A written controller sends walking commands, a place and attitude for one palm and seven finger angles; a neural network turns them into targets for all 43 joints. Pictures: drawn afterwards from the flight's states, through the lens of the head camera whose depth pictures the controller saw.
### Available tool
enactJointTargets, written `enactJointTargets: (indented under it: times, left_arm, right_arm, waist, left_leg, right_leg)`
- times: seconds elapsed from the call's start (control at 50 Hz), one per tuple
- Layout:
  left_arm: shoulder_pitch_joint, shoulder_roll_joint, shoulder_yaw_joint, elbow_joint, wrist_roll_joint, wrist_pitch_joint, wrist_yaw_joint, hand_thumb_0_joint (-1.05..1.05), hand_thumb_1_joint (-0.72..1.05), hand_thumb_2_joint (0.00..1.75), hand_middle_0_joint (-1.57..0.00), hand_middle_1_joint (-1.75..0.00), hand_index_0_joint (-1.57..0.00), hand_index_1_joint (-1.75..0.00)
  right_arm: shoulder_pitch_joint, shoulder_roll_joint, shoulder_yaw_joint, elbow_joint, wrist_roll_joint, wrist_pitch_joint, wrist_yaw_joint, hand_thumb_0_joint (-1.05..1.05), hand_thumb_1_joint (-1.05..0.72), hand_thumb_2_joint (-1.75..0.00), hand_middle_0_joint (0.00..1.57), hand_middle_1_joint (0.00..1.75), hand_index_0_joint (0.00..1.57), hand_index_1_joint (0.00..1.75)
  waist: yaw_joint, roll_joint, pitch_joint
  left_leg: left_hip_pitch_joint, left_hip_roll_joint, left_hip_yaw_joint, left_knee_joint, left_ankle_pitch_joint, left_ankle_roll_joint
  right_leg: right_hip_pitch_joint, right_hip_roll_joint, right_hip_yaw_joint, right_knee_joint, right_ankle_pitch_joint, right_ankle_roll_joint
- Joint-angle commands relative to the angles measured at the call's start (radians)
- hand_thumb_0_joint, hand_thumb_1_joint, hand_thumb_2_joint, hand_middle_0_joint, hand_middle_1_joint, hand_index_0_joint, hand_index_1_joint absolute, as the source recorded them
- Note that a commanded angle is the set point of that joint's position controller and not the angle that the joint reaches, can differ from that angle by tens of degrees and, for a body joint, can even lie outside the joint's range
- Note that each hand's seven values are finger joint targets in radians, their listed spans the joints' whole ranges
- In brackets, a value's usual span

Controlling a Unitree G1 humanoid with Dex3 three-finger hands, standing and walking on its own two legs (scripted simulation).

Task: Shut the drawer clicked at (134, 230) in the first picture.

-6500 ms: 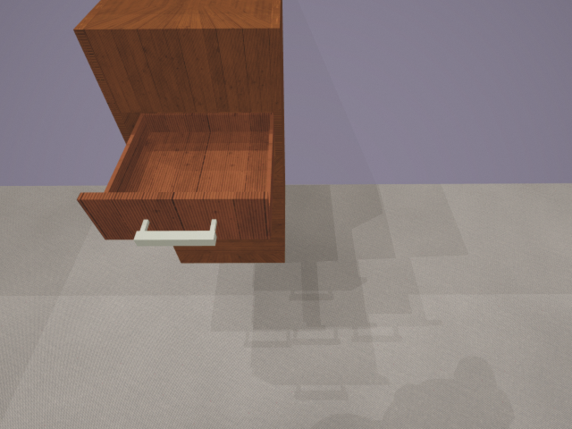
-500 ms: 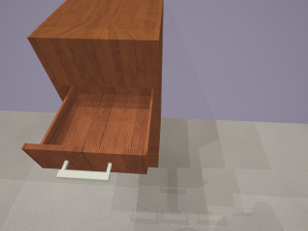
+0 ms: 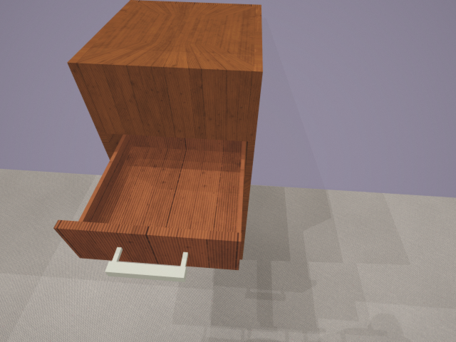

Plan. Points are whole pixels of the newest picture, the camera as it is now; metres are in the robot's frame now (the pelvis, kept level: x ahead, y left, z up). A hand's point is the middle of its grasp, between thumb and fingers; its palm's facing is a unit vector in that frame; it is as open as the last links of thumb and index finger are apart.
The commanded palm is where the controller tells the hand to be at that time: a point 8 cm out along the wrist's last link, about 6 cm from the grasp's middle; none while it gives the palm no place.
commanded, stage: come to a stop and stand still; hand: left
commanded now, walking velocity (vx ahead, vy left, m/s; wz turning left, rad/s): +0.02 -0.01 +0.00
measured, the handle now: (149, 262) +0.29 +0.20 -0.10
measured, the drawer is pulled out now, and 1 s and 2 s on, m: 0.30 0.30 0.29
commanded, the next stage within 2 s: look again from close up in 0.68 s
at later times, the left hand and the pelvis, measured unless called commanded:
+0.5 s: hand out of the picture +0.04 +0.21 -0.16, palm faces +0.01 -0.97 -0.24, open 7.4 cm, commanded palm none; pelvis +0.02 +0.03 +0.01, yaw +0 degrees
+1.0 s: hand out of the picture +0.04 +0.18 -0.16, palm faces +0.02 -0.98 -0.20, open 7.4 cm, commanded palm none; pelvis +0.04 +0.01 +0.01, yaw -1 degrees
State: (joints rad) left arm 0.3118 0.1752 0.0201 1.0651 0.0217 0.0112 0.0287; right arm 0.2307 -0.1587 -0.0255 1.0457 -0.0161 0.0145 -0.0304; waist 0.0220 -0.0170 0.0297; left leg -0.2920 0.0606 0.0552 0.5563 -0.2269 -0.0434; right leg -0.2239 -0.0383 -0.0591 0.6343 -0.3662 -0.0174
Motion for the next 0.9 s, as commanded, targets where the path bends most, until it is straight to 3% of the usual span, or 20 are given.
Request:
enactJointTargets:
  times: [0.0,0.08,0.1,0.12,0.14,0.16,0.18,0.2,0.22,0.28,0.32,0.36,0.4,0.5,0.56,0.72,0.78,0.88]
  left_arm:
    - [0.027,0.080,-0.004,-0.014,0.000,-0.030,-0.004,0.00,0.90,0.90,-0.20,-0.30,-0.20,-0.30]
    - [0.066,0.061,-0.009,-0.002,-0.006,-0.030,-0.003,0.00,0.90,0.90,-0.20,-0.30,-0.20,-0.30]
    - [0.131,0.107,0.005,0.012,0.010,-0.040,0.038,0.00,0.90,0.90,-0.20,-0.30,-0.20,-0.30]
    - [0.059,0.135,0.003,-0.042,0.007,-0.051,0.032,0.00,0.90,0.90,-0.20,-0.30,-0.20,-0.30]
    - [0.013,0.134,0.004,-0.061,0.005,-0.049,0.025,0.00,0.90,0.90,-0.20,-0.30,-0.20,-0.30]
    - [-0.008,0.133,0.007,-0.075,0.004,-0.051,0.025,0.00,0.90,0.90,-0.20,-0.30,-0.20,-0.30]
    - [-0.007,0.124,0.004,-0.082,-0.001,-0.055,0.023,0.00,0.90,0.90,-0.20,-0.30,-0.20,-0.30]
    - [0.001,0.110,0.003,-0.084,-0.002,-0.053,0.022,0.00,0.90,0.90,-0.20,-0.30,-0.20,-0.30]
    - [0.017,0.089,0.003,-0.083,-0.005,-0.049,0.022,0.00,0.90,0.90,-0.20,-0.30,-0.20,-0.30]
    - [0.065,0.065,-0.005,-0.064,-0.008,-0.031,0.017,0.00,0.90,0.90,-0.20,-0.30,-0.20,-0.30]
    - [0.081,0.056,-0.010,-0.061,-0.008,-0.030,0.014,0.00,0.90,0.90,-0.20,-0.30,-0.20,-0.30]
    - [0.069,0.062,-0.012,-0.058,-0.009,-0.032,0.013,0.00,0.90,0.90,-0.20,-0.30,-0.20,-0.30]
    - [0.058,0.065,-0.011,-0.066,-0.010,-0.030,0.012,0.00,0.90,0.90,-0.20,-0.30,-0.20,-0.30]
    - [0.048,0.072,-0.010,-0.072,-0.010,-0.025,0.013,0.00,0.90,0.90,-0.20,-0.30,-0.20,-0.30]
    - [0.048,0.076,-0.009,-0.073,-0.009,-0.026,0.014,0.00,0.90,0.90,-0.20,-0.30,-0.20,-0.30]
    - [0.054,0.087,-0.007,-0.067,-0.010,-0.032,0.015,0.00,0.90,0.90,-0.20,-0.30,-0.20,-0.30]
    - [0.056,0.088,-0.007,-0.059,-0.010,-0.032,0.014,0.00,0.90,0.90,-0.20,-0.30,-0.20,-0.30]
    - [0.060,0.090,-0.011,-0.048,-0.010,-0.032,0.015,0.00,0.90,0.90,-0.20,-0.30,-0.20,-0.30]
  right_arm:
    - [0.080,-0.053,-0.006,-0.010,0.005,-0.007,0.008,0.00,-0.90,-0.90,0.20,0.30,0.20,0.30]
    - [0.090,-0.056,0.004,0.031,0.006,-0.025,0.008,0.00,-0.90,-0.90,0.20,0.30,0.20,0.30]
    - [0.002,-0.138,-0.016,-0.047,0.009,-0.021,0.009,0.00,-0.90,-0.90,0.20,0.30,0.20,0.30]
    - [0.047,-0.046,-0.005,-0.083,0.008,-0.012,0.020,0.00,-0.90,-0.90,0.20,0.30,0.20,0.30]
    - [0.063,-0.046,-0.004,-0.064,0.002,-0.010,0.021,0.00,-0.90,-0.90,0.20,0.30,0.20,0.30]
    - [0.114,-0.047,-0.003,-0.058,-0.001,-0.013,0.026,0.00,-0.90,-0.90,0.20,0.30,0.20,0.30]
    - [0.136,-0.043,0.006,-0.050,-0.002,-0.020,0.028,0.00,-0.90,-0.90,0.20,0.30,0.20,0.30]
    - [0.157,-0.058,0.010,-0.053,-0.001,-0.029,0.027,0.00,-0.90,-0.90,0.20,0.30,0.20,0.30]
    - [0.165,-0.077,0.009,-0.051,-0.002,-0.037,0.023,0.00,-0.90,-0.90,0.20,0.30,0.20,0.30]
    - [0.128,-0.105,0.010,-0.051,-0.002,-0.044,0.013,0.00,-0.90,-0.90,0.20,0.30,0.20,0.30]
    - [0.121,-0.106,0.013,-0.056,0.001,-0.042,0.010,0.00,-0.90,-0.90,0.20,0.30,0.20,0.30]
    - [0.133,-0.093,0.017,-0.048,0.002,-0.042,0.009,0.00,-0.90,-0.90,0.20,0.30,0.20,0.30]
    - [0.155,-0.096,0.017,-0.035,0.002,-0.046,0.008,0.00,-0.90,-0.90,0.20,0.30,0.20,0.30]
    - [0.154,-0.098,0.017,-0.016,0.004,-0.044,0.009,0.00,-0.90,-0.90,0.20,0.30,0.20,0.30]
    - [0.150,-0.096,0.019,-0.007,0.005,-0.044,0.010,0.00,-0.90,-0.90,0.20,0.30,0.20,0.30]
    - [0.131,-0.100,0.018,0.009,0.006,-0.048,0.007,0.00,-0.90,-0.90,0.20,0.30,0.20,0.30]
    - [0.117,-0.099,0.018,0.012,0.007,-0.048,0.004,0.00,-0.90,-0.90,0.20,0.30,0.20,0.30]
    - [0.099,-0.097,0.020,0.018,0.009,-0.042,0.003,0.00,-0.90,-0.90,0.20,0.30,0.20,0.30]
  waist:
    - [-0.053,-0.175,0.062]
    - [-0.026,-0.005,0.088]
    - [0.006,-0.072,0.140]
    - [-0.061,-0.064,0.062]
    - [-0.068,-0.005,0.074]
    - [-0.091,-0.003,0.048]
    - [-0.083,0.056,0.030]
    - [-0.081,0.066,0.007]
    - [-0.063,0.087,-0.019]
    - [-0.018,0.204,0.002]
    - [-0.007,0.126,0.026]
    - [-0.017,0.029,0.039]
    - [-0.019,0.033,0.033]
    - [-0.017,0.029,0.053]
    - [-0.020,-0.008,0.052]
    - [-0.023,0.016,-0.018]
    - [-0.023,0.037,-0.008]
    - [-0.025,0.019,0.021]
  left_leg:
    - [0.121,0.020,-0.013,-0.064,0.026,0.039]
    - [0.114,0.056,-0.038,-0.164,0.091,0.047]
    - [-0.027,0.058,-0.011,0.070,0.034,0.017]
    - [-0.018,0.010,-0.006,0.111,-0.134,0.027]
    - [0.008,0.007,0.001,0.115,-0.137,0.034]
    - [0.020,0.011,0.005,0.079,-0.089,0.035]
    - [0.060,0.009,0.003,0.017,-0.038,0.040]
    - [0.049,0.020,-0.034,-0.027,0.007,0.052]
    - [0.034,0.046,-0.069,-0.061,0.041,0.067]
    - [-0.031,0.089,-0.142,-0.154,0.034,0.102]
    - [-0.058,0.080,-0.142,-0.152,0.023,0.106]
    - [-0.035,0.053,-0.107,-0.125,0.031,0.093]
    - [-0.006,0.058,-0.109,-0.134,0.091,0.094]
    - [0.010,0.059,-0.106,-0.161,0.089,0.095]
    - [0.031,0.049,-0.093,-0.155,0.102,0.093]
    - [0.128,0.049,-0.070,-0.124,0.274,0.086]
    - [0.149,0.053,-0.061,-0.127,0.296,0.084]
    - [0.148,0.053,-0.053,-0.133,0.266,0.077]
  right_leg:
    - [-0.158,-0.093,0.146,-0.309,0.155,-0.037]
    - [-0.101,-0.050,0.105,-0.299,0.144,-0.015]
    - [-0.096,-0.108,0.185,-0.329,0.475,0.030]
    - [-0.111,-0.172,0.209,-0.357,0.241,-0.029]
    - [-0.158,-0.158,0.195,-0.366,0.057,-0.067]
    - [-0.156,-0.132,0.161,-0.347,-0.026,-0.082]
    - [-0.143,-0.106,0.130,-0.308,0.000,-0.077]
    - [-0.100,-0.068,0.104,-0.245,0.026,-0.062]
    - [-0.062,-0.042,0.087,-0.199,0.043,-0.051]
    - [0.004,-0.005,0.043,-0.146,0.035,-0.026]
    - [0.018,-0.010,0.047,-0.163,0.065,-0.026]
    - [0.004,-0.033,0.073,-0.187,0.107,-0.029]
    - [0.005,-0.036,0.065,-0.177,0.133,-0.023]
    - [-0.003,-0.038,0.064,-0.187,0.123,-0.013]
    - [-0.004,-0.049,0.071,-0.199,0.143,-0.013]
    - [0.024,-0.064,0.077,-0.197,0.279,-0.012]
    - [0.019,-0.066,0.077,-0.205,0.308,-0.011]
    - [0.013,-0.069,0.082,-0.226,0.328,-0.013]
